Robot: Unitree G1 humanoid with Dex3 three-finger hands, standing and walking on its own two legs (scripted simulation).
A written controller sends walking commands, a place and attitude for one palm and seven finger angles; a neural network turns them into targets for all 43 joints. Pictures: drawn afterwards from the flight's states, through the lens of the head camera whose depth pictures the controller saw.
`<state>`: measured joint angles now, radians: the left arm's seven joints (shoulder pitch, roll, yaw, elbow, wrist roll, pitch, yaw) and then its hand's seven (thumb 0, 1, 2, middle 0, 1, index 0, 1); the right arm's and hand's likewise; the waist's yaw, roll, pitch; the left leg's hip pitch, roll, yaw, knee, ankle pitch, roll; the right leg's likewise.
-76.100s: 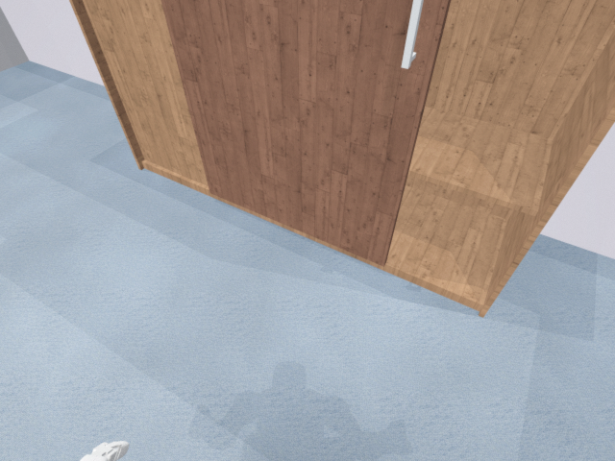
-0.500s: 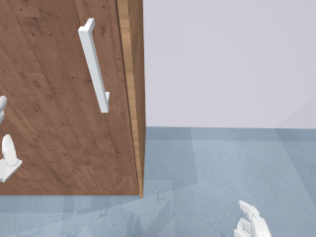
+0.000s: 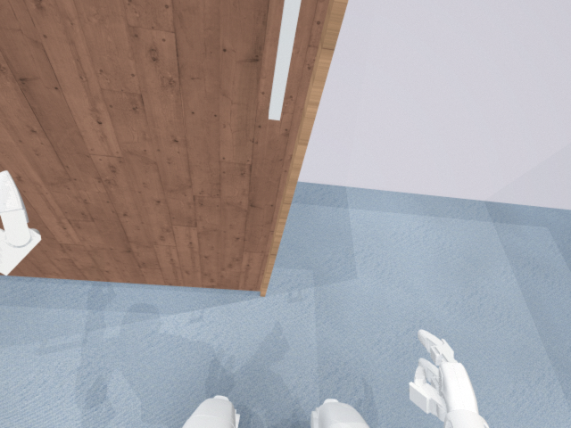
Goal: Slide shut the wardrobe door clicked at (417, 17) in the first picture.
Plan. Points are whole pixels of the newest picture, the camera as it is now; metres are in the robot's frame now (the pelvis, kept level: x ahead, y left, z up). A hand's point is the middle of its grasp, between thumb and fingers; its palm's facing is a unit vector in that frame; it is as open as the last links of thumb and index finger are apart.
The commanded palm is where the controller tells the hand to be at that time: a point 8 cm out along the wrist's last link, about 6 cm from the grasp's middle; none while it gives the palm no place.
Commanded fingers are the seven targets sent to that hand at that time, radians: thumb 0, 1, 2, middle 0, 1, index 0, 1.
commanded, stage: step back with the hand held close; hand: left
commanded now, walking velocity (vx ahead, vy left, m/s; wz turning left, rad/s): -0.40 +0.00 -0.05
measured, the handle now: (285, 40) +0.54 +0.09 +0.23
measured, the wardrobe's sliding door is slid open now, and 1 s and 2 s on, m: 0.00 0.00 0.00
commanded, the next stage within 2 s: stop stepping back and stand still in 0.12 s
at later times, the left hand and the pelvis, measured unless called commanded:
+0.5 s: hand out of the picture +0.08 +0.26 +0.21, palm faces +0.40 -0.82 -0.40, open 7.4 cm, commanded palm +0.05 +0.30 +0.20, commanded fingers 0.00 0.90 0.90 -0.20 -0.30 -0.20 -0.30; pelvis -0.12 +0.01 +0.03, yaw -6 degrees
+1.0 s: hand out of the picture +0.08 +0.31 +0.18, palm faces +0.45 -0.80 -0.39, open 7.4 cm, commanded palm +0.02 +0.34 +0.20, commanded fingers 0.00 0.90 0.90 -0.20 -0.30 -0.20 -0.30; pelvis -0.14 +0.05 +0.01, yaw -3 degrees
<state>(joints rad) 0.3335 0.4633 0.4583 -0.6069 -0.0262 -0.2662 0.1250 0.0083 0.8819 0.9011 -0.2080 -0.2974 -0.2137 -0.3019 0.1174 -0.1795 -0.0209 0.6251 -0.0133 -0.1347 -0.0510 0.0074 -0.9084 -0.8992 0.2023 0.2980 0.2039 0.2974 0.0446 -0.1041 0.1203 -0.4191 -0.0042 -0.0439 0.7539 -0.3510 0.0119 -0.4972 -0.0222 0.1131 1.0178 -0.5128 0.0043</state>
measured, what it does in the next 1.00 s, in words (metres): walks backwards: right foot, then left foot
